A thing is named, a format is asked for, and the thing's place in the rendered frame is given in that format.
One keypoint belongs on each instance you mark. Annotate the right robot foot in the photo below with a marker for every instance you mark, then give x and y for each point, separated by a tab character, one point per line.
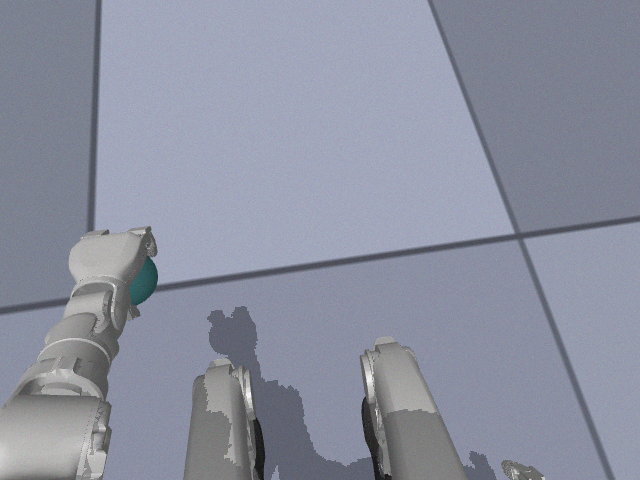
372	441

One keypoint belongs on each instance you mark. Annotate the left robot hand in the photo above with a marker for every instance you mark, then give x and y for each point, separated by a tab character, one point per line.
120	256

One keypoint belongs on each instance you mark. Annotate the ball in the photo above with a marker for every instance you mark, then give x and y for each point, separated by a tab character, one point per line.
145	283

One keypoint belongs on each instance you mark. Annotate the left robot arm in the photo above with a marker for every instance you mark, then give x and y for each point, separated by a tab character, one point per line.
54	425

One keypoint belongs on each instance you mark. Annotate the right robot hand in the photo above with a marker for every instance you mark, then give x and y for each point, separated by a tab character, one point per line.
517	471

